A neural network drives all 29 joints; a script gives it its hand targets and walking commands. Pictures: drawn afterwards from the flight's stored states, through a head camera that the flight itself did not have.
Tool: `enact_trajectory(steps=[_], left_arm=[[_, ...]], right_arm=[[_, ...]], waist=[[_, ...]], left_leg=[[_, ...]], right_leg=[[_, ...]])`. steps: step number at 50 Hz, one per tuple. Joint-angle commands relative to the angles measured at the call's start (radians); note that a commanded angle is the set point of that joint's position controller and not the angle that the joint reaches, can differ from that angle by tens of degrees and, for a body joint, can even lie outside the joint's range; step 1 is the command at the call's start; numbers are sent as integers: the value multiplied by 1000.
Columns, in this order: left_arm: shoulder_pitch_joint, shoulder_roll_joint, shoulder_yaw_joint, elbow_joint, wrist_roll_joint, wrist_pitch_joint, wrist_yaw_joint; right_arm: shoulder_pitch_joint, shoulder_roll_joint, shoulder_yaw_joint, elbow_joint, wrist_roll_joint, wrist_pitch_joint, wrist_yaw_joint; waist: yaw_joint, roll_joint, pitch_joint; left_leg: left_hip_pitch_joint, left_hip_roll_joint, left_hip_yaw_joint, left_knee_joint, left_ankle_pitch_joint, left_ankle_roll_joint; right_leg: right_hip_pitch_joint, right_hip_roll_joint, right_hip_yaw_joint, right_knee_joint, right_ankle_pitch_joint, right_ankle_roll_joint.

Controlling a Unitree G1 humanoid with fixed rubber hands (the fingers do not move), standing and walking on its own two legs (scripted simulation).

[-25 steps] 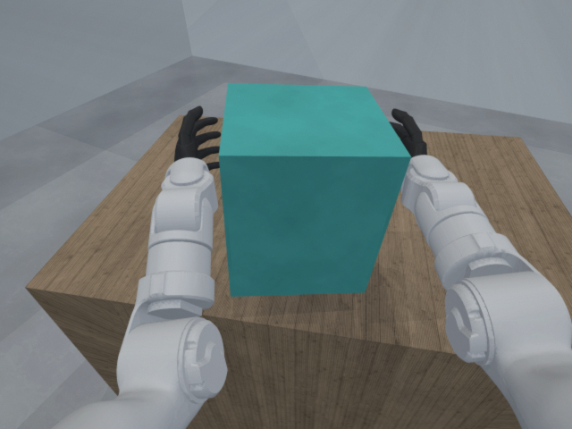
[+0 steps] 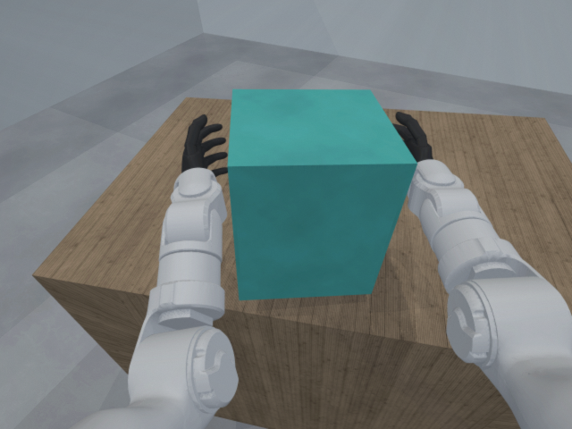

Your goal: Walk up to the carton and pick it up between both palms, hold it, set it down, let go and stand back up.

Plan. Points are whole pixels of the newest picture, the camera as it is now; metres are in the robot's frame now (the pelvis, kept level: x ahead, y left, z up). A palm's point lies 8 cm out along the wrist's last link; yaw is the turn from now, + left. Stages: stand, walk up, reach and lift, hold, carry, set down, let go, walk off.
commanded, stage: set down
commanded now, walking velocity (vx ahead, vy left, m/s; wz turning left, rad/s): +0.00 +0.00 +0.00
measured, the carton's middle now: (304, 195) +0.44 +0.04 +0.12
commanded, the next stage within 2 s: none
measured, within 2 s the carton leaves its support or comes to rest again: neither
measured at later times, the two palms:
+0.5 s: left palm (201, 189) +0.39 +0.17 +0.17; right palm (412, 179) +0.45 -0.12 +0.15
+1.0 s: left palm (196, 199) +0.38 +0.18 +0.16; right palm (407, 182) +0.44 -0.11 +0.15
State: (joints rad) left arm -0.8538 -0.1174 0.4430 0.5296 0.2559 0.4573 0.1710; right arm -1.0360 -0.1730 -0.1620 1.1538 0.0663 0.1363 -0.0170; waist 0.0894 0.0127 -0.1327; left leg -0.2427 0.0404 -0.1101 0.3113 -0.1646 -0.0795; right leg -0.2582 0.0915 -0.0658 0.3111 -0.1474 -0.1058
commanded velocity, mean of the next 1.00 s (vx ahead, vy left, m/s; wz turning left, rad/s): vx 0.00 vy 0.00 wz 0.00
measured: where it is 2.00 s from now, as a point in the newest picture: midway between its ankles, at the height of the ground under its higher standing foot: outside the picture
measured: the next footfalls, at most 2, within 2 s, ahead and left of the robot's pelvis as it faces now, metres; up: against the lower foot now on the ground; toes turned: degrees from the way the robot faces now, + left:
none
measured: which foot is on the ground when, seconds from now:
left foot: down 0.00-1.00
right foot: down 0.00-1.00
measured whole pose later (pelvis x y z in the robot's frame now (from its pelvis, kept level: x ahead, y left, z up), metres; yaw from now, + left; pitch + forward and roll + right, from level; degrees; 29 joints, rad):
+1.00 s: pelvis +0.00 +0.01 +0.00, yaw -1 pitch +6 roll +1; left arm -0.76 -0.22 0.50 0.46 0.35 0.34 0.15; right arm -0.97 -0.11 -0.41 1.13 -0.18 0.01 0.08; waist 0.11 -0.02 -0.11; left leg -0.25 0.04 -0.06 0.28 -0.14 -0.07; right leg -0.28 0.07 -0.07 0.31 -0.14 -0.10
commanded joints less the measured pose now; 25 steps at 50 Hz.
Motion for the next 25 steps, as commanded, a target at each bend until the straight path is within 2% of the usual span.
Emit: enact_trajectory(steps=[1, 14, 20, 25], left_arm=[[-663, -467, -343, -61, -79, -47, -77], [-614, -456, -296, -59, -34, -88, -76], [-591, -458, -283, -63, -16, -104, -74], [-575, -454, -271, -64, -1, -111, -72]], right_arm=[[-777, 503, 127, -247, 3, -72, 129], [-731, 485, 69, -236, -94, -126, 150], [-708, 479, 44, -227, -131, -148, 160], [-678, 472, 13, -199, -159, -155, 171]], waist=[[9, -68, -501], [31, -92, -533], [39, -98, -534], [41, -96, -514]], left_leg=[[30, -42, 87, -11, 197, 38], [-4, -39, 114, -27, 201, 42], [-9, -36, 126, -32, 204, 45], [-11, -34, 136, -40, 188, 48]], right_leg=[[379, -105, 21, 44, 529, 183], [409, -120, 20, 58, 586, 189], [406, -120, 17, 55, 563, 184], [392, -120, 16, 42, 492, 177]])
